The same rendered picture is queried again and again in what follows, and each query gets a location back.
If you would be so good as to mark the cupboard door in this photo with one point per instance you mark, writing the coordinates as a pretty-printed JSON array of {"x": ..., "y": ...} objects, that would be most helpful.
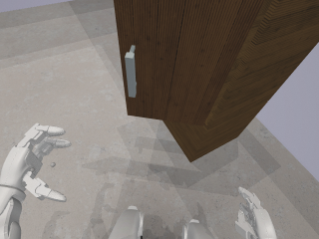
[{"x": 184, "y": 51}]

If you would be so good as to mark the robot left thigh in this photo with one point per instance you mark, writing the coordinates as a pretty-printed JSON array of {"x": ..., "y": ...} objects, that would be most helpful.
[{"x": 130, "y": 225}]

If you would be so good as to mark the handle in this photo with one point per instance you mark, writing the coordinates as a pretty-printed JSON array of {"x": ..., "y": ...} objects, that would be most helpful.
[{"x": 131, "y": 72}]

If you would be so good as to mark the robot left hand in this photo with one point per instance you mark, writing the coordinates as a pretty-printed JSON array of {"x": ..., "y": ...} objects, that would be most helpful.
[{"x": 16, "y": 167}]

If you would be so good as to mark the robot right hand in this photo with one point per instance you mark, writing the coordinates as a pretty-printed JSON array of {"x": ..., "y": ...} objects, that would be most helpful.
[{"x": 259, "y": 225}]

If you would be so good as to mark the robot left forearm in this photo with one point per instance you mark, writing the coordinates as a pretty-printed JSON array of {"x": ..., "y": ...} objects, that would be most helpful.
[{"x": 11, "y": 199}]

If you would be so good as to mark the right robot shin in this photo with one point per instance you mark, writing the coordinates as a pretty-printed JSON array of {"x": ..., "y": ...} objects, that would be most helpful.
[{"x": 194, "y": 221}]

